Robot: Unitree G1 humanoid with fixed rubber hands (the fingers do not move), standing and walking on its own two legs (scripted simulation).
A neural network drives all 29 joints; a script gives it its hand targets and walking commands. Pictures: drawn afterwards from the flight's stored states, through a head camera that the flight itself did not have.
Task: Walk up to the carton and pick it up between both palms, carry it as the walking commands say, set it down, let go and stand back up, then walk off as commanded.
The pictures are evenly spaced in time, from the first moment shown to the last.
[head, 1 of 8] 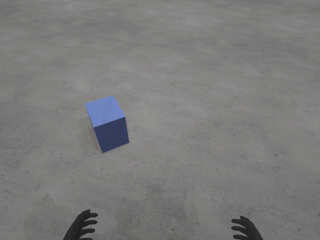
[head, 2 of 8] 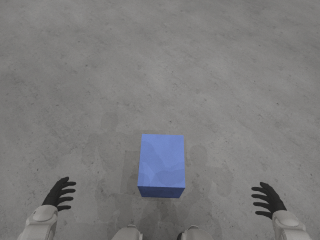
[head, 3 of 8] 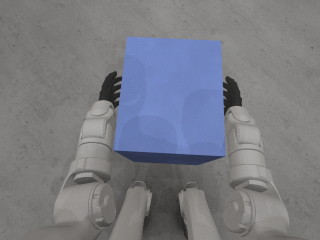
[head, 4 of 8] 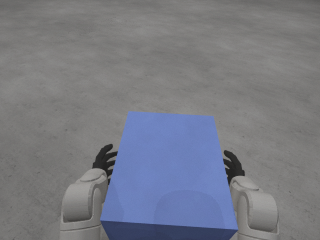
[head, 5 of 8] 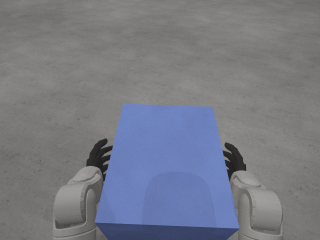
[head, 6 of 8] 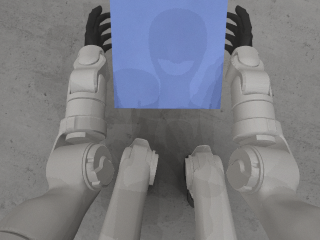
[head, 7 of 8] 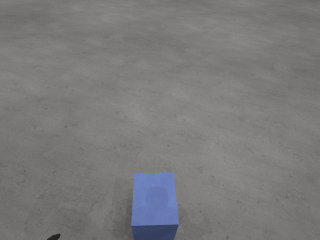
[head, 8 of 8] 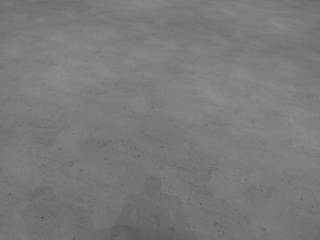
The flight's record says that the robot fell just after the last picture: no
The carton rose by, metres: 0.65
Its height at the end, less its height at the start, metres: +0.00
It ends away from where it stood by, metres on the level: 0.68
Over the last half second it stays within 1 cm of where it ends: yes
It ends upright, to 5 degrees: yes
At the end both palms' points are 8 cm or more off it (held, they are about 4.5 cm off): yes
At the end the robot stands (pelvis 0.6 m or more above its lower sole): yes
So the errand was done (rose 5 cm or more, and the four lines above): yes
